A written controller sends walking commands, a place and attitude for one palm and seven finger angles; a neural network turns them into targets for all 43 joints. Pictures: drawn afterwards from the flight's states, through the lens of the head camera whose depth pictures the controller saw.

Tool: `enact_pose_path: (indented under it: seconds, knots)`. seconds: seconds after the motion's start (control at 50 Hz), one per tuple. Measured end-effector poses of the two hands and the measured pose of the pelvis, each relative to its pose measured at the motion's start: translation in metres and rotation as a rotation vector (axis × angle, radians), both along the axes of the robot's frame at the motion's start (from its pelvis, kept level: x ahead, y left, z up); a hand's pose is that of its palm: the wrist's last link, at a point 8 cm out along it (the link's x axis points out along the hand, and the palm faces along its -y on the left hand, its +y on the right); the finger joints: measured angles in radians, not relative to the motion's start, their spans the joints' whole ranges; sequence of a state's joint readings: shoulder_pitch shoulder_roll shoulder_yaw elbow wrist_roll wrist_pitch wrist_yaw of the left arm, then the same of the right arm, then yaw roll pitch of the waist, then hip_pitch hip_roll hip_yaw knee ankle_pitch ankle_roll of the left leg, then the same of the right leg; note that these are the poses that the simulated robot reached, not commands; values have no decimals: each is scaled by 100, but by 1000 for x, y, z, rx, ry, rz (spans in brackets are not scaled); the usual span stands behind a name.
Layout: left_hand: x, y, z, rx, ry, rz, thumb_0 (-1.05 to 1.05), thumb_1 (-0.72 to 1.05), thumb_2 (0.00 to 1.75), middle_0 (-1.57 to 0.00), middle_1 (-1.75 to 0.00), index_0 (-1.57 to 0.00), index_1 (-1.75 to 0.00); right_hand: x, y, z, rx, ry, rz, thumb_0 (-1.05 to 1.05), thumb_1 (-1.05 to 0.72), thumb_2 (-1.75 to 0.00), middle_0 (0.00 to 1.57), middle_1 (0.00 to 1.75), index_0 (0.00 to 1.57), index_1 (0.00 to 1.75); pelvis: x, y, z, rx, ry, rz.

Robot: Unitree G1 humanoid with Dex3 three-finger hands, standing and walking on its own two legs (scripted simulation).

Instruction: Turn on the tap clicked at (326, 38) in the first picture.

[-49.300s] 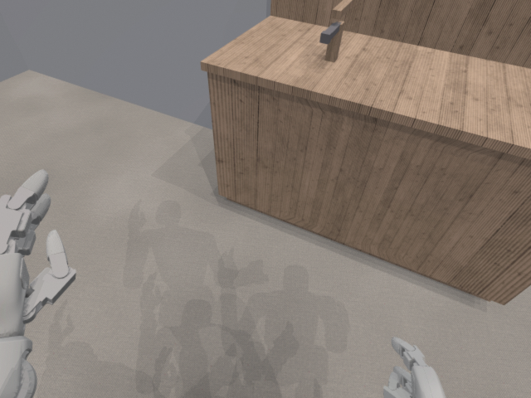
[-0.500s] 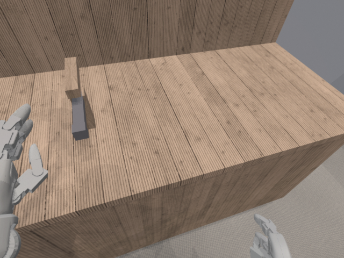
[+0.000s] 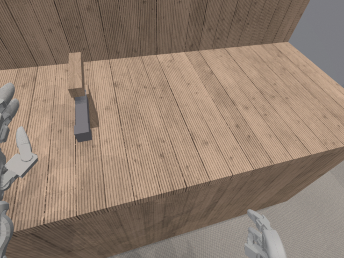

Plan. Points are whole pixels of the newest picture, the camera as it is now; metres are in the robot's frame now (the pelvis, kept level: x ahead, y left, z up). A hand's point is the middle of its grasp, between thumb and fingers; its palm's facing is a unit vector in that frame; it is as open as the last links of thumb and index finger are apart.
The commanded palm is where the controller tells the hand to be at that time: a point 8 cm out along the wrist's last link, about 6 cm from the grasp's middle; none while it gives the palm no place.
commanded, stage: come to a stop and stand still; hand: left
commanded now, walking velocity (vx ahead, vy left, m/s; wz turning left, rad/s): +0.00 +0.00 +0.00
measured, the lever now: (83, 132) +0.32 +0.23 +0.11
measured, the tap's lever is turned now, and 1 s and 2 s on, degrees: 0 0 0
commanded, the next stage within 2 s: look again from close up in 0.10 s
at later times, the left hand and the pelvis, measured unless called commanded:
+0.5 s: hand (38, 173) +0.20 +0.24 +0.17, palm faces +0.38 -0.87 -0.32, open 7.5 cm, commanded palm +0.15 +0.28 +0.18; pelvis -0.02 +0.00 +0.00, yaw +0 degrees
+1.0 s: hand (31, 182) +0.19 +0.26 +0.15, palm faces +0.36 -0.84 -0.40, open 7.5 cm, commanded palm +0.14 +0.28 +0.18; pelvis -0.02 +0.00 +0.00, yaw -1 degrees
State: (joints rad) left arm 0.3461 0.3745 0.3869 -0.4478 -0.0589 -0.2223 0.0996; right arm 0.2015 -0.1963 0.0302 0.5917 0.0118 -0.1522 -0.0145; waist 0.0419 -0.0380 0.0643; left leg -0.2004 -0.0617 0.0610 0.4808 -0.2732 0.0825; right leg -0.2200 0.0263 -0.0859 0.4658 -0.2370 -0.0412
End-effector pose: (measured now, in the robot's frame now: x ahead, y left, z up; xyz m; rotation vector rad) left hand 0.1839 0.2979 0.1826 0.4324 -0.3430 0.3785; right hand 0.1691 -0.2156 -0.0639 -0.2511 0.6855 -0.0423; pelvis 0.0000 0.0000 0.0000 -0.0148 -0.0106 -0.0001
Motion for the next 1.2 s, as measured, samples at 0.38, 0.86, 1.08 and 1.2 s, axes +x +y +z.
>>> enact_pose_path:
  seconds: [0.38, 0.86, 1.08, 1.2]
  knots:
    - [-17, -11, -11, -44, 68, -19, 2, 89, 90, -21, -30, -21, -30, -5, -5, 9, -15, -14, -21, 1, -90, -90, 20, 30, 20, 30, -9, -2, 3, -7, -12, -1]
    - [-23, -22, 0, 36, 49, -119, 2, 89, 90, -21, -30, -20, -30, -52, 1, -10, 72, -23, -61, 2, -90, -90, 20, 30, 21, 30, -30, 11, -1, 9, -12, -33]
    - [-22, 4, -12, -22, 21, 26, 2, 88, 90, -22, -30, -21, -30, -37, -4, -4, -4, 24, -9, 2, -90, -90, 20, 30, 20, 30, -20, -1, 0, 0, -11, -4]
    - [-5, -21, 0, -31, -35, -69, 2, 89, 90, -21, -30, -20, -30, -8, -5, 8, -4, -51, -6, 2, -90, -90, 20, 30, 20, 30, -10, 1, 1, -6, -7, -9]
